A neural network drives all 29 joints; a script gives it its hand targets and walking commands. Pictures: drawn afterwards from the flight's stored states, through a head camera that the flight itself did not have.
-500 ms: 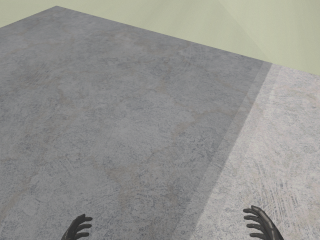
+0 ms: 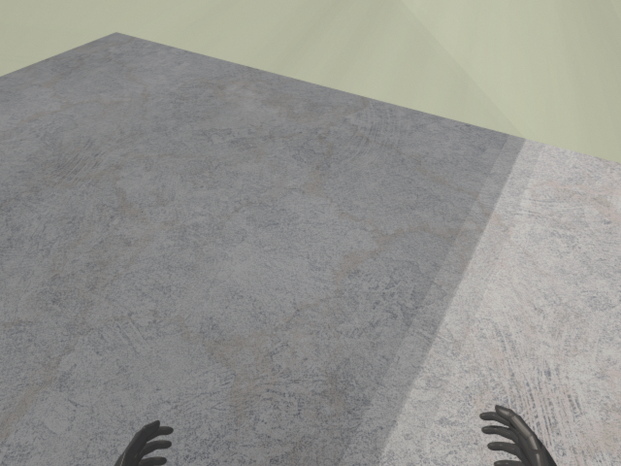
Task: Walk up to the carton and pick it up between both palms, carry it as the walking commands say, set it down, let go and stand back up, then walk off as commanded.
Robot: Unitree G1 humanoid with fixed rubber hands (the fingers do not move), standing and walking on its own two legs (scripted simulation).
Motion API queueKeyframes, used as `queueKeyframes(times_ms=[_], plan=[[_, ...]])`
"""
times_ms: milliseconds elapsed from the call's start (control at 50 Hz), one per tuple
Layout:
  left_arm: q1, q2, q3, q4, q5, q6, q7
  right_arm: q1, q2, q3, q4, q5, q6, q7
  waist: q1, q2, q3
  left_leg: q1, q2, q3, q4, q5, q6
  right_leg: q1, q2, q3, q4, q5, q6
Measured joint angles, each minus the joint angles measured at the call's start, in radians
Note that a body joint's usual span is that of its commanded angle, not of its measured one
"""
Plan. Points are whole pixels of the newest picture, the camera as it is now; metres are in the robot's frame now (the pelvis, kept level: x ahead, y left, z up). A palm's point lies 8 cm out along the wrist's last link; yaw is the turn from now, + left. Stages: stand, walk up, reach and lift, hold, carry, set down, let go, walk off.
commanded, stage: stand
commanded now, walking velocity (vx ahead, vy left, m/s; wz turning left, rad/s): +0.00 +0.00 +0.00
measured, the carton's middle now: out of the picture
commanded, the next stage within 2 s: walk up in 0.44 s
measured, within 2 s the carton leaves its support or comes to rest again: neither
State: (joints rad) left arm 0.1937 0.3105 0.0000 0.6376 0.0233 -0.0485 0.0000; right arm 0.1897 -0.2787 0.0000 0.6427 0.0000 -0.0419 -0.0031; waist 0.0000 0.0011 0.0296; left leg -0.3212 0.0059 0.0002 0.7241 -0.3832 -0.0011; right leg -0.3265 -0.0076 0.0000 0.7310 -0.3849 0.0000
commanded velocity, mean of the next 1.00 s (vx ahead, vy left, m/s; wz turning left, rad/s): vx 0.01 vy -0.01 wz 0.20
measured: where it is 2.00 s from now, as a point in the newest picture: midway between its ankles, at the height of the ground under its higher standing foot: outside the picture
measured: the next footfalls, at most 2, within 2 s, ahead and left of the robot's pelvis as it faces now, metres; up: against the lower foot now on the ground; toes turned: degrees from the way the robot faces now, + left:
left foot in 1.08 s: -0.02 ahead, +0.17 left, +0.00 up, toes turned +8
right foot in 1.40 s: -0.01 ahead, -0.02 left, +0.00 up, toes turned +7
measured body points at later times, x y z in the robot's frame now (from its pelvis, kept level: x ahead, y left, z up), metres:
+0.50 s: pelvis +0.00 +0.00 +0.00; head +0.01 +0.00 +0.45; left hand +0.15 +0.27 -0.09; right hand +0.15 -0.26 -0.10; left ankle +0.00 +0.12 -0.72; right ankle +0.00 -0.12 -0.72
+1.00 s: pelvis -0.02 +0.02 +0.00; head +0.01 +0.01 +0.45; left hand +0.08 +0.31 -0.10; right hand +0.12 -0.23 -0.12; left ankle -0.05 +0.15 -0.68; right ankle +0.00 -0.12 -0.72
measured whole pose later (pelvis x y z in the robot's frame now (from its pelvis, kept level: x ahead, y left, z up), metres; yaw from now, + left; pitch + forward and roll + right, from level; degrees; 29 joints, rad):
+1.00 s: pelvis -0.02 +0.02 +0.00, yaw +5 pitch -2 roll +0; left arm 0.19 0.32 0.00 0.71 0.02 0.07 0.00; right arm 0.19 -0.29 0.00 0.72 0.00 0.10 0.02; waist 0.00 0.03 0.11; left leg -0.39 0.03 0.00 0.98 -0.45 0.00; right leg -0.31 -0.07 -0.06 0.69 -0.34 0.02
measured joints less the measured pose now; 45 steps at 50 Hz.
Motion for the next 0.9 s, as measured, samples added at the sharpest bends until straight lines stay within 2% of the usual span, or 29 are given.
queueKeyframes(times_ms=[680,820,900], plan=[[0.000,0.007,0.000,0.067,0.000,0.002,0.000,0.000,-0.011,0.000,0.067,0.000,-0.004,0.000,0.000,0.000,-0.003,0.000,0.000,0.000,0.000,0.002,0.000,0.000,0.000,0.000,0.000,0.003,0.000],[-0.001,0.007,0.000,0.068,0.000,0.085,0.000,0.001,-0.011,0.000,0.080,0.000,0.092,0.005,0.000,0.020,0.040,0.000,-0.003,-0.003,-0.001,0.018,0.000,0.001,-0.003,-0.004,0.001,0.011,0.000],[-0.001,0.007,0.000,0.068,0.000,0.102,0.000,0.002,-0.011,0.000,0.080,0.000,0.121,0.007,0.001,0.020,0.074,-0.065,-0.012,-0.001,0.207,-0.065,0.000,0.014,-0.038,-0.025,-0.007,0.020,0.000]])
